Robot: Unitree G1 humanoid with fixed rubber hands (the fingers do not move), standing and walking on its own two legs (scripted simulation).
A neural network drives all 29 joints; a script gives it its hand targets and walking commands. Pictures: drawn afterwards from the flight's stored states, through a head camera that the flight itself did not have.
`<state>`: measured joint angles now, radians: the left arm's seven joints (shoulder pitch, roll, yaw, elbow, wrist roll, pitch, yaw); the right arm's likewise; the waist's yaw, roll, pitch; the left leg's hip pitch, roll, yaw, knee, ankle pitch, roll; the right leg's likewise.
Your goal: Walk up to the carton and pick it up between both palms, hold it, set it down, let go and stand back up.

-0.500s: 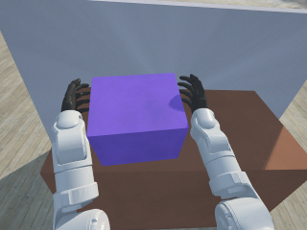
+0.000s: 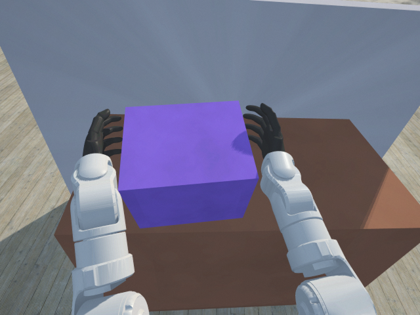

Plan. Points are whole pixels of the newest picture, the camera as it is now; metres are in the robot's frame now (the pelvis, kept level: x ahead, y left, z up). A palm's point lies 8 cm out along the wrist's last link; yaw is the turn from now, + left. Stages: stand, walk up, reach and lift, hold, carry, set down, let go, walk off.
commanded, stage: hold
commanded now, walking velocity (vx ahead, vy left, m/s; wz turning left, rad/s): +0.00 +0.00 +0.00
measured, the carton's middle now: (188, 166) +0.38 +0.01 +0.11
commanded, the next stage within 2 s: set down in 1.00 s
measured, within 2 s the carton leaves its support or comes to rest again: neither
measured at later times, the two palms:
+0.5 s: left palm (103, 153) +0.36 +0.16 +0.17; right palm (272, 146) +0.36 -0.15 +0.17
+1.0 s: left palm (104, 156) +0.35 +0.15 +0.17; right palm (274, 153) +0.35 -0.15 +0.16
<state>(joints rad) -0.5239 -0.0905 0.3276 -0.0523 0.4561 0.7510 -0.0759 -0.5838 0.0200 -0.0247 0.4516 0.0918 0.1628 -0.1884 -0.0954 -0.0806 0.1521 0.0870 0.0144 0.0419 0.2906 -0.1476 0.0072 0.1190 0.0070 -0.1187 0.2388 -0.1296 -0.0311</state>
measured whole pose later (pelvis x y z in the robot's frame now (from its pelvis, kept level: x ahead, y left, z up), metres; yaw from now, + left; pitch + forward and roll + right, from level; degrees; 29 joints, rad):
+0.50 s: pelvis +0.00 +0.00 +0.00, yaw +0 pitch -12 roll +0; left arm -0.54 -0.07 0.33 0.00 0.44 0.71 -0.07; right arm -0.59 0.02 -0.04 0.47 0.08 0.13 -0.20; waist -0.09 -0.08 0.15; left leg 0.06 0.02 0.05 0.28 -0.14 0.00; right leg 0.09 0.01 -0.12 0.24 -0.13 -0.04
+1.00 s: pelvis -0.01 +0.00 +0.00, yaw +0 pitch -12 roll +0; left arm -0.56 -0.09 0.33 0.01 0.44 0.73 -0.08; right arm -0.59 0.03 -0.07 0.47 0.05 0.15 -0.17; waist -0.09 -0.07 0.16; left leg 0.07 0.01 0.05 0.27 -0.12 0.01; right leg 0.08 0.00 -0.12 0.25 -0.12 -0.03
